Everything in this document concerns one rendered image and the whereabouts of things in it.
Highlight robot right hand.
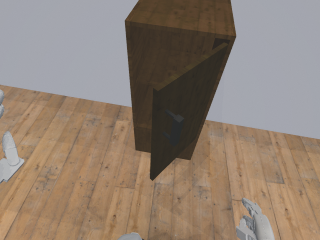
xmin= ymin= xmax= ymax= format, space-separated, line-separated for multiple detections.
xmin=236 ymin=198 xmax=275 ymax=240

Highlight handle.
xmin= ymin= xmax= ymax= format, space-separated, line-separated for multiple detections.
xmin=162 ymin=109 xmax=184 ymax=147

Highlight robot left hand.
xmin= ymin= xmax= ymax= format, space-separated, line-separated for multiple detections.
xmin=0 ymin=89 xmax=25 ymax=184

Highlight cupboard door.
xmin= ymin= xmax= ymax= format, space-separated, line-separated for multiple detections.
xmin=150 ymin=42 xmax=229 ymax=181

